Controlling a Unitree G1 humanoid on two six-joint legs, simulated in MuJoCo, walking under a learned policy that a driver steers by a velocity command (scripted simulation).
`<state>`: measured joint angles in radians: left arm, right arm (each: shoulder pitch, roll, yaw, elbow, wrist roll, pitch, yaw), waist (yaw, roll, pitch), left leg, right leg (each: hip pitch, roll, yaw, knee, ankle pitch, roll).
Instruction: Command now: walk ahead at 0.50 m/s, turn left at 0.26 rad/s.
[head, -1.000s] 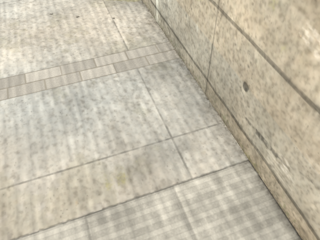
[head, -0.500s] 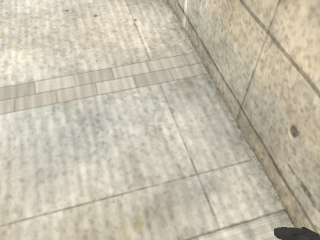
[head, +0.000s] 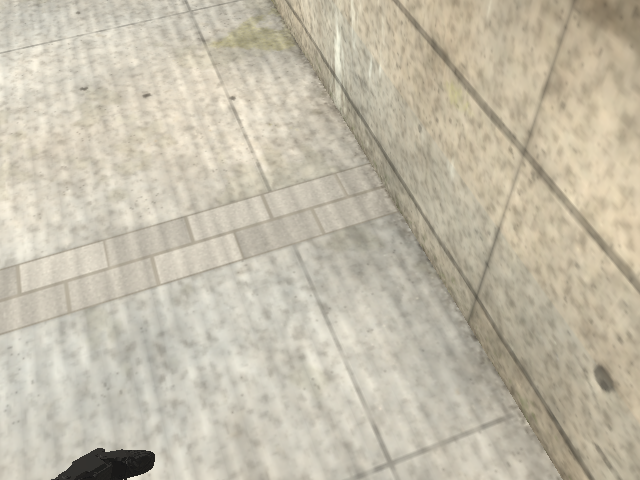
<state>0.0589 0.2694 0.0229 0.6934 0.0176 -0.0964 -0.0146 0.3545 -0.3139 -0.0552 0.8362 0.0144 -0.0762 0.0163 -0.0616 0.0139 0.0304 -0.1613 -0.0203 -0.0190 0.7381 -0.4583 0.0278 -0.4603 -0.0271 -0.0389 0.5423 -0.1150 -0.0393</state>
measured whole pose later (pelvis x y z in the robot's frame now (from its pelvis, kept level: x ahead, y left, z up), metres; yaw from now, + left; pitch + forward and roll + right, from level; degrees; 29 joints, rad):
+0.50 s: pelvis +0.27 +0.08 -0.02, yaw +15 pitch +2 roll -2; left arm 0.32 0.31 0.06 0.85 0.00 -0.05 0.02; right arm 0.13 -0.31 -0.07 0.59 0.02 -0.03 0.05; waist 0.04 0.01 0.04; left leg -0.55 -0.01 0.04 0.70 -0.18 0.11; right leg -0.06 -0.14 -0.17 0.81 -0.51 0.06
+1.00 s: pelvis +0.55 +0.16 +0.00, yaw +32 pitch +2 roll -1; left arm 0.02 0.28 0.05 0.72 0.02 -0.13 -0.02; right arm 0.39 -0.31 -0.08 0.72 0.03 -0.02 -0.03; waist -0.06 0.02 0.01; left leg -0.10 -0.10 -0.25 0.69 -0.52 0.06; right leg -0.46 0.04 0.03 0.51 -0.09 -0.01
